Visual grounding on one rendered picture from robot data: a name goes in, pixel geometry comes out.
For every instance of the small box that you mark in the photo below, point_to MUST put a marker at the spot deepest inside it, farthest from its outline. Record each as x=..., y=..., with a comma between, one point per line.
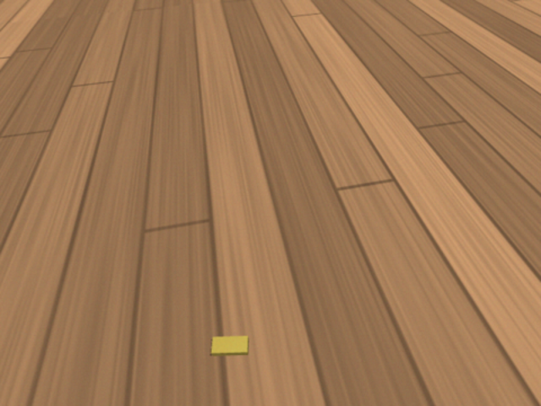
x=224, y=346

